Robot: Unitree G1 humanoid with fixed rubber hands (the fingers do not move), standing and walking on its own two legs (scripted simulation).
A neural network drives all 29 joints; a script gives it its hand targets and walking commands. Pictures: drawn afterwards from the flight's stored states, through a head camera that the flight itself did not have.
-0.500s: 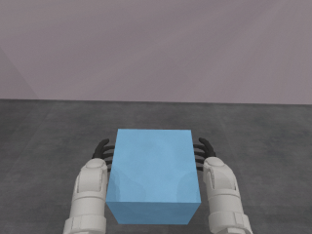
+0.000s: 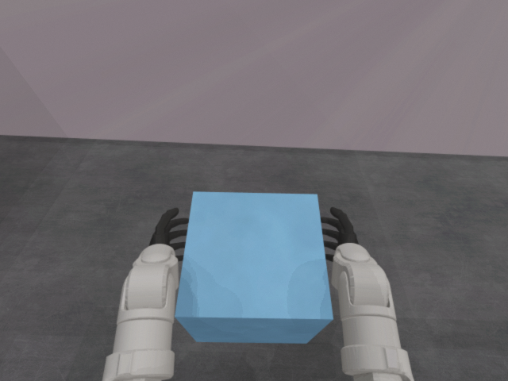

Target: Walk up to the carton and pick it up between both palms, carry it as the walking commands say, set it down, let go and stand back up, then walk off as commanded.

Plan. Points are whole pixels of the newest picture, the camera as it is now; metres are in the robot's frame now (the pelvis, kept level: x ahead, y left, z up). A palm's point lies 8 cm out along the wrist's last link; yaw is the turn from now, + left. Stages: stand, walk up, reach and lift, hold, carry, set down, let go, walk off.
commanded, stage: carry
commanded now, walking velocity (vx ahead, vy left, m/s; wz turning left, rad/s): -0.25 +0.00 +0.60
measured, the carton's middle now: (253, 272) +0.31 +0.00 -0.02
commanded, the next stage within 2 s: none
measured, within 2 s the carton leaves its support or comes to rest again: neither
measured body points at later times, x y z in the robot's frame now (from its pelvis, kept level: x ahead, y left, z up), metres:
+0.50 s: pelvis -0.12 +0.01 -0.01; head -0.12 +0.02 +0.44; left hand +0.12 +0.22 +0.06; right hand +0.20 -0.07 +0.07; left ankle -0.12 +0.11 -0.73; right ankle +0.00 -0.12 -0.70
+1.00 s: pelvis -0.28 -0.07 +0.01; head -0.25 -0.09 +0.46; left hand -0.09 +0.19 +0.09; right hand +0.05 -0.08 +0.08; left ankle -0.31 +0.05 -0.62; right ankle -0.22 -0.15 -0.73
